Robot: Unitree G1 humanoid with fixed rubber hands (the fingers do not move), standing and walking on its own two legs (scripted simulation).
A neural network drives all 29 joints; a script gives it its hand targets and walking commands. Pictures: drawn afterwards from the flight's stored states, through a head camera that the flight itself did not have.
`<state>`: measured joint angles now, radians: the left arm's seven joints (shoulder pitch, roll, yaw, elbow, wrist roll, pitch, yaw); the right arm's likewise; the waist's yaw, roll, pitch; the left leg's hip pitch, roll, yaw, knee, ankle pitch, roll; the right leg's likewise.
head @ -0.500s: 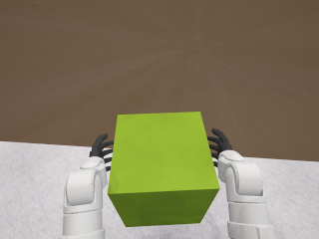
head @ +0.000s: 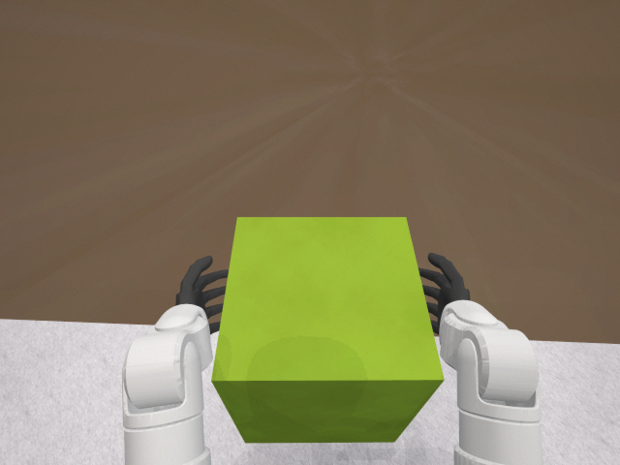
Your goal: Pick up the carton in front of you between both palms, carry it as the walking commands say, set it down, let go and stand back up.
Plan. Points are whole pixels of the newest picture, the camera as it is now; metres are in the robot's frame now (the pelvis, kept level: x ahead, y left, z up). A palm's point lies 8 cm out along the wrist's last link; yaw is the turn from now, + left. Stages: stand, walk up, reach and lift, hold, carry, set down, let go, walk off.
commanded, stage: carry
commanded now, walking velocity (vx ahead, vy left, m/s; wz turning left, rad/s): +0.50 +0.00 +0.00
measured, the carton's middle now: (320, 336) +0.28 -0.01 +0.01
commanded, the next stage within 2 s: none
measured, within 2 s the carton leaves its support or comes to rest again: neither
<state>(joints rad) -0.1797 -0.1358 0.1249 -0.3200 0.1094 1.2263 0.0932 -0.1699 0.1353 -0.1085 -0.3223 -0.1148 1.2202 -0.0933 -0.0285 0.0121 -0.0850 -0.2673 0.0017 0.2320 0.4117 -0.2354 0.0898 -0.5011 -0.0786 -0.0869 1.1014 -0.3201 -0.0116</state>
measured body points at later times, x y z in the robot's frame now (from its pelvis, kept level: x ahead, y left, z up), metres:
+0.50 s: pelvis +0.33 -0.04 +0.00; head +0.36 -0.04 +0.44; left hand +0.63 +0.15 +0.12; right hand +0.67 -0.15 +0.12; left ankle +0.27 +0.09 -0.65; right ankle +0.36 -0.09 -0.74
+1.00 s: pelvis +0.63 +0.03 +0.00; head +0.73 +0.05 +0.43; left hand +1.06 +0.18 +0.11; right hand +1.05 -0.12 +0.11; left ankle +0.65 +0.09 -0.74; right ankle +0.61 -0.10 -0.62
